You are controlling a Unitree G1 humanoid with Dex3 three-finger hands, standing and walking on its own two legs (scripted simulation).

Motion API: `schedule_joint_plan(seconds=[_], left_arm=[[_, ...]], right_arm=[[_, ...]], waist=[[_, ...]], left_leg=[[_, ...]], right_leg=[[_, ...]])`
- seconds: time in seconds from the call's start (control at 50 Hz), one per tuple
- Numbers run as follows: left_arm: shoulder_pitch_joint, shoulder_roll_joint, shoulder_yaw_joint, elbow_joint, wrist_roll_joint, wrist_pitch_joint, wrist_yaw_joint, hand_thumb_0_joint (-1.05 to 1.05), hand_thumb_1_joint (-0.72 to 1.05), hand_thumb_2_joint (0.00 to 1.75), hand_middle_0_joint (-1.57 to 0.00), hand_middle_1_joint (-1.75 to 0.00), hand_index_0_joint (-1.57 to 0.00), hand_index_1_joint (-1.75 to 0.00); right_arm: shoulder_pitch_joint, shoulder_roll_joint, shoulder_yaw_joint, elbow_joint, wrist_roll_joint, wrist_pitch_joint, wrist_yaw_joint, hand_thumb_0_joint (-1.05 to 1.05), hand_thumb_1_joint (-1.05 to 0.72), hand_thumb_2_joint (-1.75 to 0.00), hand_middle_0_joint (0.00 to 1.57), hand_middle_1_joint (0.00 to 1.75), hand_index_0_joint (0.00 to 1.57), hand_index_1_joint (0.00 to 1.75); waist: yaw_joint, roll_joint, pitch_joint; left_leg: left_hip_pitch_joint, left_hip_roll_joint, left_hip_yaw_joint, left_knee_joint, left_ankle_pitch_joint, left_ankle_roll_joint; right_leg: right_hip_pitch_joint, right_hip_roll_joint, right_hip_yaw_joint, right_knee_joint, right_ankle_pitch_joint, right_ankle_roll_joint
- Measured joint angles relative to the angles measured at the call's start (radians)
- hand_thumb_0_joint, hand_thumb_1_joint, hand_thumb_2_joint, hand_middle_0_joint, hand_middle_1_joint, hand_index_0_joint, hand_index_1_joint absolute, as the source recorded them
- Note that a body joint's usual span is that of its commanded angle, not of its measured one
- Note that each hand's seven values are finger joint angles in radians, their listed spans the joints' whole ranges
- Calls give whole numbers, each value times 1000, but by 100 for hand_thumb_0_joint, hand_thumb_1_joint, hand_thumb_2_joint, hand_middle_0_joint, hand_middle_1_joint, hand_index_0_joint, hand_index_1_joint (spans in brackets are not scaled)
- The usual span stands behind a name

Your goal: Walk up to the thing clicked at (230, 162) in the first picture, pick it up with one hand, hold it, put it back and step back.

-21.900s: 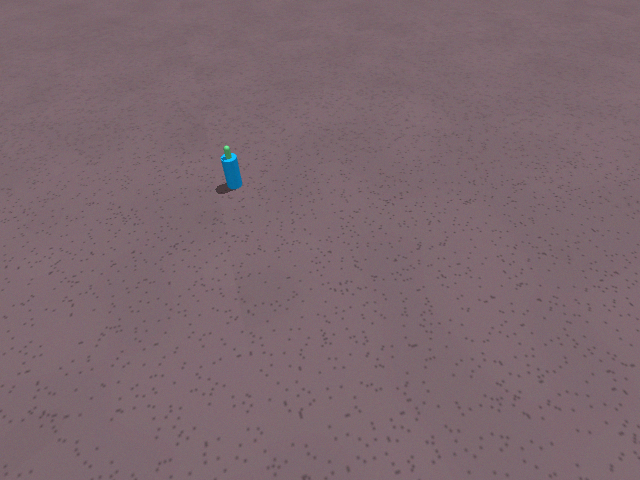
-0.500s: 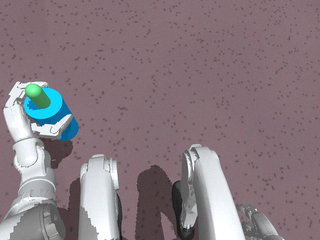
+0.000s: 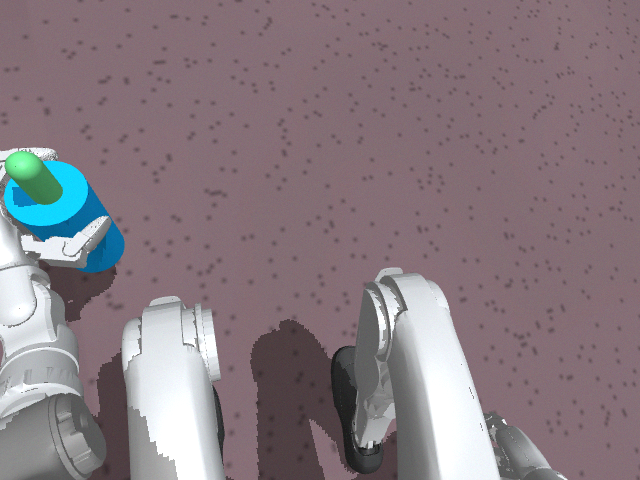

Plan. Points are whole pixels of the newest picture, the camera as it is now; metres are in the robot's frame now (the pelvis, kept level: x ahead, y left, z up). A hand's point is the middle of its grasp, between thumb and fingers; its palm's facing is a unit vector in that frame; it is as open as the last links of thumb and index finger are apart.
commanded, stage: crouch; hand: left
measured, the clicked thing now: (65, 213) +0.44 +0.27 -0.10
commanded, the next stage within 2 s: lower in 0.02 s
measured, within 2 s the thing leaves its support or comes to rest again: rests again in 1.72 s
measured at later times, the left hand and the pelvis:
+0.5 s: hand (80, 223) +0.44 +0.27 -0.15, palm faces +0.37 -0.93 -0.03, open 10.7 cm; pelvis +0.00 +0.00 -0.02, yaw -3 degrees
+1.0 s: hand (90, 227) +0.44 +0.27 -0.19, palm faces +0.38 -0.92 -0.03, open 10.7 cm; pelvis -0.01 +0.01 -0.03, yaw -6 degrees
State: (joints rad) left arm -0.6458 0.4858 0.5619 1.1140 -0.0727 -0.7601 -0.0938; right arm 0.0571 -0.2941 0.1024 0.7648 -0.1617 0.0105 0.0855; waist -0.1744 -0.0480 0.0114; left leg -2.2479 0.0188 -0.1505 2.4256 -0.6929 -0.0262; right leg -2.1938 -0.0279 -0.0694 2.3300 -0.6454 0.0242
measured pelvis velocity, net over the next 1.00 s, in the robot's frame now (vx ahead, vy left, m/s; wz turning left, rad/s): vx -0.01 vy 0.01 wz -0.10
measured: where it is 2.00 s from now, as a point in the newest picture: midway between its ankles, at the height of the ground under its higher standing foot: (285, 449)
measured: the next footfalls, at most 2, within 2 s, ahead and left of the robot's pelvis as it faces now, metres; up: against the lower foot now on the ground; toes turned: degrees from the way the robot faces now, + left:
none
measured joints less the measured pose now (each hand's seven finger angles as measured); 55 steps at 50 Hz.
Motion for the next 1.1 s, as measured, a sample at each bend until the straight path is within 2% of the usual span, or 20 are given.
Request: schedule_joint_plan(seconds=[0.22, 0.36, 0.56, 0.82, 1.1], left_arm=[[0, 21, -3, 17, 4, -22, 25, 1, -48, 113, -67, -104, -65, -106], [-17, 62, 9, 92, 7, -67, 47, 1, -48, 113, -68, -103, -66, -106], [-5, 109, 37, 94, 20, -109, 77, 1, -48, 113, -68, -103, -66, -106], [-13, 179, 50, 147, 19, -157, 106, 1, -48, 113, -68, -103, -66, -105], [-9, 226, 54, 201, 18, -201, 124, 1, -48, 113, -68, -102, -66, -105]], right_arm=[[-30, -7, 31, -13, -20, 13, 8, 1, -92, -91, 20, 30, 20, 30], [-60, -14, 77, -30, -42, 17, 22, 0, -92, -91, 20, 30, 20, 30], [-93, -23, 137, -45, -83, 21, 33, 0, -92, -91, 20, 30, 20, 30], [-122, -48, 200, -87, -114, 24, 48, 0, -92, -91, 20, 30, 20, 30], [-164, -62, 263, -120, -141, 10, 58, 0, -92, -91, 20, 30, 20, 30]], waist=[[-5, -13, 28], [-22, -35, 70], [-46, -79, 144], [-68, -108, 197], [-74, -151, 241]], left_leg=[[-11, -3, -21, 37, -8, 3], [-17, -4, -43, 67, -8, 1], [-16, -7, -79, 110, -15, -3], [-8, -13, -119, 145, -11, 0], [4, -13, -150, 175, -4, 2]], right_leg=[[2, 3, -16, 20, -3, 7], [4, 9, -32, 35, 4, 10], [17, 17, -58, 53, 9, 15], [46, 26, -88, 56, 24, 25], [69, 39, -110, 61, 45, 34]])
